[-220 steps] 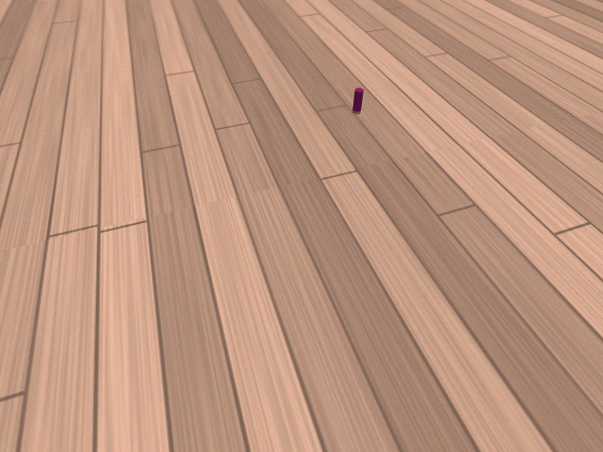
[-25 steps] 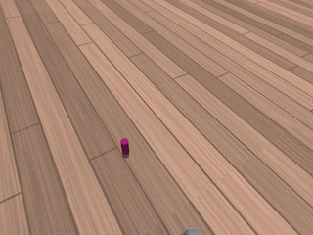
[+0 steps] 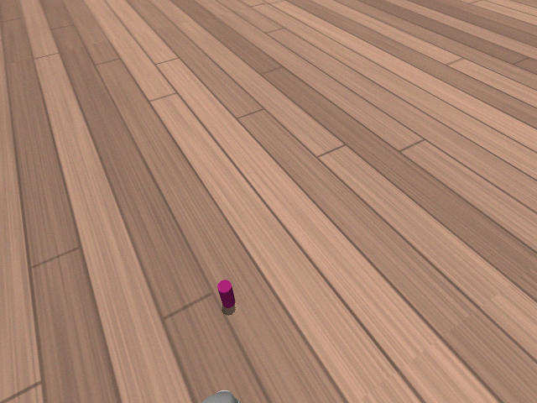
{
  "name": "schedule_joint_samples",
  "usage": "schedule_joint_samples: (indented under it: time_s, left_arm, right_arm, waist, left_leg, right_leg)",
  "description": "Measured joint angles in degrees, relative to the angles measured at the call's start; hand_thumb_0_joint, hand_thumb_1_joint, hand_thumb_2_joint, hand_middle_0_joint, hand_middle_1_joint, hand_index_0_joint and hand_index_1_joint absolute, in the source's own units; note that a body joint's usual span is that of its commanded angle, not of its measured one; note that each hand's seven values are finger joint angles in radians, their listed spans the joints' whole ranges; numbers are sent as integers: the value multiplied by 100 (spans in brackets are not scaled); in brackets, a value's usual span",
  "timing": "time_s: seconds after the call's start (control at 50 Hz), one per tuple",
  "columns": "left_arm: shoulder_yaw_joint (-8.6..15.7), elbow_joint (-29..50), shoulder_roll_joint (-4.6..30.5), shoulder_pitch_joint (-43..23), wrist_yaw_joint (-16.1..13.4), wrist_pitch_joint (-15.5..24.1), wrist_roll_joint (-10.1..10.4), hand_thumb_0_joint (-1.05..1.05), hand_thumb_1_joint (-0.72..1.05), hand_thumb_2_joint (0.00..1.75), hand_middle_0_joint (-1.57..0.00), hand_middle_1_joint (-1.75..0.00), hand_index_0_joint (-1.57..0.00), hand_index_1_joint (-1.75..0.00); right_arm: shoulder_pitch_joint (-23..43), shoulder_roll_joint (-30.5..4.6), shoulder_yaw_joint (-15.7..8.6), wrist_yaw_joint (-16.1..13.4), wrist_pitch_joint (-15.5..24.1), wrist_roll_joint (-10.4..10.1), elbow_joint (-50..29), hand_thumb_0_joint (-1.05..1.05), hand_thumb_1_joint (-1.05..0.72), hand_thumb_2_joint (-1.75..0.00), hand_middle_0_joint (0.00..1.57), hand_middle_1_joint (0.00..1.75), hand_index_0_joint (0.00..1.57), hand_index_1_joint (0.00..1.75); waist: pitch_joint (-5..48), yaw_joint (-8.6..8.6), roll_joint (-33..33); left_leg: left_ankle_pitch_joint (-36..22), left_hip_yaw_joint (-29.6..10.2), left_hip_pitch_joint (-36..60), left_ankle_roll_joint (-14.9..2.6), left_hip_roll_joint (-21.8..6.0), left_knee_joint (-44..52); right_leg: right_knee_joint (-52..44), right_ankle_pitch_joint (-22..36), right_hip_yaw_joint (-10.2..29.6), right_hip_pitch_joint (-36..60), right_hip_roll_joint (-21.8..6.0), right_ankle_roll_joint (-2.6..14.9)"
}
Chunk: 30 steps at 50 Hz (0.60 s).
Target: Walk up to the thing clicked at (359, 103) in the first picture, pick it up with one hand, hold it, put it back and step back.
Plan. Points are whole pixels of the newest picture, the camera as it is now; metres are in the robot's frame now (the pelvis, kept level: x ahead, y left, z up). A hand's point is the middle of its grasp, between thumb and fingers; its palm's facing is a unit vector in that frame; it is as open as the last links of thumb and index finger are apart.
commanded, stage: walk up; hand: left
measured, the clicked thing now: (226, 294) +0.63 +0.23 -0.70
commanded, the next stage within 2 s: stand in 1.98 s
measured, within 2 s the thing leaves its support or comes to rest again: neither
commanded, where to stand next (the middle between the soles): +0.30 +0.02 m, yaw -1 degrees
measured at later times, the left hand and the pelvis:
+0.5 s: hand (133, 343) +0.25 +0.28 -0.14, palm faces -0.06 -0.90 -0.44, open 7.4 cm; pelvis +0.16 +0.00 -0.02, yaw -1 degrees
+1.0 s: hand (136, 339) +0.27 +0.29 -0.17, palm faces -0.02 -0.94 -0.35, open 7.4 cm; pelvis +0.21 +0.03 -0.01, yaw +0 degrees
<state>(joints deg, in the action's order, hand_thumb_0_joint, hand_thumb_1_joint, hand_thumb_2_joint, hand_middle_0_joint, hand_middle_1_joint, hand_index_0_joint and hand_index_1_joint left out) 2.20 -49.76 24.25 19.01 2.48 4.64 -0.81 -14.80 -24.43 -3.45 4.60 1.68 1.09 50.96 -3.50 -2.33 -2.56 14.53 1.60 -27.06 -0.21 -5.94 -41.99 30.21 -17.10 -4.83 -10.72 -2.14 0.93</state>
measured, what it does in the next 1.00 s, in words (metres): walks ahead: left foot, then right foot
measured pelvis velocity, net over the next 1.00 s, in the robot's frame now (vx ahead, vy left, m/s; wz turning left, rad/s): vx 0.21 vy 0.03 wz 0.00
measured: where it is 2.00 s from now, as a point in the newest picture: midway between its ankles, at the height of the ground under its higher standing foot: outside the picture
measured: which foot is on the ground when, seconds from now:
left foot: up 0.00-0.06, down 0.08-0.44, up 0.46-0.72, down 0.74-1.00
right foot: down 0.00-0.08, up 0.10-0.40, down 0.42-1.00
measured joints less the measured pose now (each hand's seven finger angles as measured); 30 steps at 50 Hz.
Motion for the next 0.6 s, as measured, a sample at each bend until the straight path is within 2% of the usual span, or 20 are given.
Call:
schedule_joint_samples:
  time_s: [0.06, 0.1, 0.16, 0.2, 0.3, 0.38, 0.42, 0.44, 0.46, 0.5, 0.54, 0.6]
  left_arm:
    - [10, -58, 108, 121, 1, -77, -4, 0, 90, 89, -21, -30, -20, -30]
    - [25, -137, 167, 136, -30, -142, -5, 0, 90, 89, -21, -30, -20, -30]
    - [-19, -301, 139, -11, -104, -246, 23, 0, 91, 89, -21, -30, -20, -30]
    - [-33, -315, 159, -115, -102, -225, 54, 1, 91, 89, -21, -30, -20, -30]
    - [-10, -213, 96, -319, 21, -186, 48, 0, 91, 89, -21, -30, -20, -30]
    - [9, -179, 23, -410, 86, -154, 25, 0, 91, 89, -21, -30, -20, -30]
    - [23, -166, 37, -398, 62, -87, 9, 0, 91, 89, -21, -30, -20, -30]
    - [45, -170, 24, -416, 23, -45, -4, 0, 91, 89, -21, -30, -20, -30]
    - [56, -161, -3, -443, -33, -10, -19, 0, 91, 89, -21, -30, -20, -30]
    - [23, -115, -37, -486, -98, 7, 10, 0, 91, 89, -21, -30, -20, -30]
    - [-36, -59, -101, -521, -148, -5, 46, 0, 91, 89, -21, -30, -20, -30]
    - [-113, -3, -151, -524, -207, -22, 38, 0, 91, 89, -21, -30, -20, -30]
  right_arm:
    - [-62, -30, -46, 10, 80, 20, -16, 1, -91, -90, 21, 30, 20, 30]
    - [-68, -20, -88, -56, 181, 46, -40, 1, -91, -90, 21, 30, 20, 30]
    - [-123, 32, -64, -135, 244, -37, -124, 1, -91, -90, 21, 30, 20, 30]
    - [-197, 111, 4, -181, 247, -58, -139, 1, -91, -90, 21, 30, 20, 30]
    - [-398, 113, 95, -205, 223, -33, -142, 1, -91, -90, 21, 30, 20, 30]
    - [-522, 9, 94, -182, 150, -34, -144, 1, -90, -90, 21, 30, 20, 30]
    - [-574, -34, 99, -192, 79, -52, -146, 1, -90, -90, 21, 30, 21, 30]
    - [-578, -60, 100, -213, 47, -65, -136, 1, -90, -90, 21, 30, 20, 30]
    - [-534, -61, 102, -252, -3, -80, -95, 1, -90, -90, 21, 30, 20, 30]
    - [-382, -7, 127, -333, -118, -83, -15, 1, -91, -90, 21, 30, 20, 30]
    - [-235, 8, 141, -378, -155, -106, 6, 1, -91, -90, 21, 30, 20, 30]
    - [-44, 22, 146, -391, -127, -109, -2, 1, -91, -90, 21, 30, 20, 30]
  waist:
    - [96, 25, 120]
    - [83, 85, 354]
    - [15, 213, 430]
    - [-41, 254, 527]
    - [-145, 340, 519]
    - [-147, 421, 334]
    - [-100, 426, 245]
    - [-108, 410, 135]
    - [-132, 392, 31]
    - [-177, 314, 0]
    - [-232, 253, -56]
    - [-270, 185, -106]
  left_leg:
    - [-146, 107, 384, -50, 59, 591]
    - [-196, 250, 498, -20, 245, 479]
    - [113, 302, 632, -69, 272, 286]
    - [116, 348, 875, -75, 297, 508]
    - [186, 413, 1336, -83, 316, 902]
    - [461, 414, 1541, -18, 260, 842]
    - [760, 394, 1532, 31, 197, 525]
    - [957, 341, 1469, -12, 101, 220]
    - [1112, 197, 1322, -70, 69, -241]
    - [1444, -26, 943, -116, 262, -1197]
    - [1484, -104, 577, -133, 372, -1752]
    - [1277, -92, 232, -109, 347, -1590]
  right_leg:
    - [410, -453, 3, 38, -89, -94]
    - [1240, -789, 172, -186, -292, 8]
    - [2884, -959, 500, -878, -24, 125]
    - [3185, -772, 503, -1242, 8, 139]
    - [2170, -445, 306, -1639, -192, 23]
    - [1114, 81, 254, -1481, -206, 11]
    - [603, 382, 206, -1199, -124, 13]
    - [564, 608, 160, -1122, -35, 5]
    - [713, 518, 107, -1125, 32, 5]
    - [881, 303, 120, -1105, 30, 41]
    - [785, 266, 119, -984, 9, 57]
    - [629, 272, 117, -850, -20, 29]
